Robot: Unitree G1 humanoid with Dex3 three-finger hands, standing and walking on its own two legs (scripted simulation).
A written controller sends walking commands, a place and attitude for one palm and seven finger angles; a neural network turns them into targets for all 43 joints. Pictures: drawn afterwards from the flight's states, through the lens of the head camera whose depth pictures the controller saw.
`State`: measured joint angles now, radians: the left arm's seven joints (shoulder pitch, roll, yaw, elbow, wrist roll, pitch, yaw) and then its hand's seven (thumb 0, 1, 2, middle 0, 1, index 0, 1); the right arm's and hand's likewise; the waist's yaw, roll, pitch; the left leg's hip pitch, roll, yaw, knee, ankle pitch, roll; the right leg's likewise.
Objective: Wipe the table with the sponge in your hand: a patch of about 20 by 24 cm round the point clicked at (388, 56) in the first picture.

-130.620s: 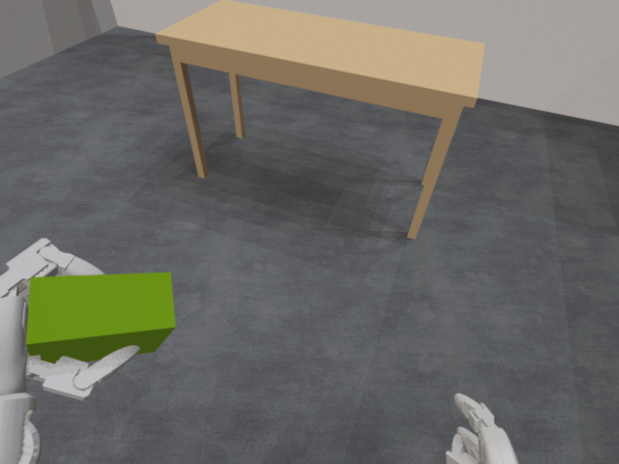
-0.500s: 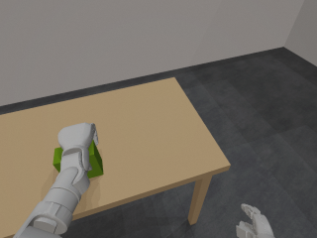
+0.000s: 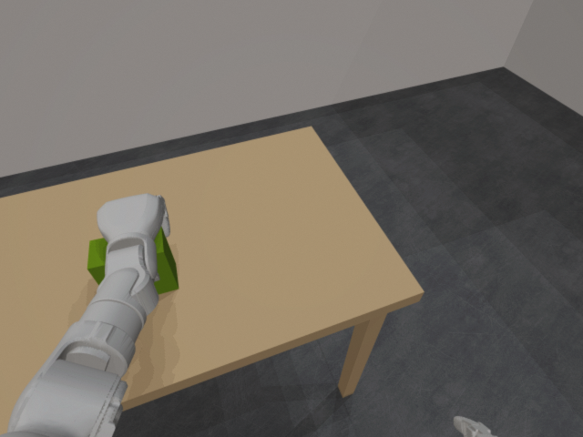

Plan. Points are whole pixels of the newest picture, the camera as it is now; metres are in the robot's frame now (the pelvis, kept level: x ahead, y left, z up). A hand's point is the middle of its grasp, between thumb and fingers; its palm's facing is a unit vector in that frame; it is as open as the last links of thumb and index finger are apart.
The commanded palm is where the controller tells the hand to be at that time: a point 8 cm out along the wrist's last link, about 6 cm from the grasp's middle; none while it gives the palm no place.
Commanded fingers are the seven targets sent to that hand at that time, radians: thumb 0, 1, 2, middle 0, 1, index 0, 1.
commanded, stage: wipe forward along the first lane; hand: left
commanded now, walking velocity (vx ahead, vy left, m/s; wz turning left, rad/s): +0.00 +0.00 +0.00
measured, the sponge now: (140, 272) +0.37 +0.28 -0.02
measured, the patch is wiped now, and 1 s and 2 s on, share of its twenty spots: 0.20 0.30 0.50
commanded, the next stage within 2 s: slide across to the middle lane in 0.84 s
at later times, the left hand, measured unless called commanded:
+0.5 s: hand (141, 218) +0.44 +0.28 +0.04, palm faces -0.11 +0.02 -0.99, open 9.7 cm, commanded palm +0.42 +0.27 +0.06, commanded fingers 0.00 0.10 1.30 -1.20 -1.60 -1.20 -1.60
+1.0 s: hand (132, 200) +0.47 +0.31 +0.04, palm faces -0.15 +0.03 -0.99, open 9.8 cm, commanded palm +0.46 +0.28 +0.07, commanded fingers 0.00 0.10 1.30 -1.20 -1.60 -1.20 -1.60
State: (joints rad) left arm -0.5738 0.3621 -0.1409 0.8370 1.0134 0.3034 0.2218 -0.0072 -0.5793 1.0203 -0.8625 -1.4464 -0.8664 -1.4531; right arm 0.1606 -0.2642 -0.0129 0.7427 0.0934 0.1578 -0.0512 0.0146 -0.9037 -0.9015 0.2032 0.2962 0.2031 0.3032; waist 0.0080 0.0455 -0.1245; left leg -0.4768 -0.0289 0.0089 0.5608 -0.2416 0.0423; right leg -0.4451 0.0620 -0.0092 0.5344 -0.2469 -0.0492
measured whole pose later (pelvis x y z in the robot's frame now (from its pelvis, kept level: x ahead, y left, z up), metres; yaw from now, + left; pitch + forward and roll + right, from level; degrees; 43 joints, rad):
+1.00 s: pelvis +0.00 +0.01 -0.01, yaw -1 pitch +17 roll -3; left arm -0.92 0.57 -0.08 1.20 1.07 0.22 0.20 -0.01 -0.59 1.03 -0.86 -1.46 -0.86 -1.47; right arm 0.27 -0.27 -0.02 0.75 0.07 0.13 -0.03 0.01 -0.90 -0.90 0.20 0.30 0.21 0.30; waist -0.11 0.04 -0.14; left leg -0.69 -0.01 0.00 0.68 -0.28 0.06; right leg -0.63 0.08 -0.02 0.58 -0.25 -0.03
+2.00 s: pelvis +0.02 +0.01 +0.00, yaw -1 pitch +14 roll -2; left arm -0.88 0.31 -0.19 1.15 0.99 0.40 0.31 -0.01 -0.54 1.01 -0.81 -1.49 -0.81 -1.51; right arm 0.21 -0.25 -0.02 0.79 0.06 0.18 0.01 0.01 -0.90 -0.90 0.20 0.30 0.20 0.30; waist -0.07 0.04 -0.16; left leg -0.58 -0.02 0.01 0.61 -0.29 0.05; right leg -0.52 0.07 0.00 0.53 -0.26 -0.04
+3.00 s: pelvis +0.02 +0.01 +0.00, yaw +0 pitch +7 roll -1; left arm -0.60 0.13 -0.39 0.82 0.97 0.55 0.29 -0.01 -0.53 1.02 -0.79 -1.50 -0.80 -1.52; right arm 0.07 -0.22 -0.01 0.71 0.09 0.26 0.01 0.01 -0.90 -0.90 0.20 0.30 0.20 0.30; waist 0.03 0.04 -0.16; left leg -0.41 -0.04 0.01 0.55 -0.27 0.05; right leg -0.37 0.05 -0.01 0.51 -0.27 -0.04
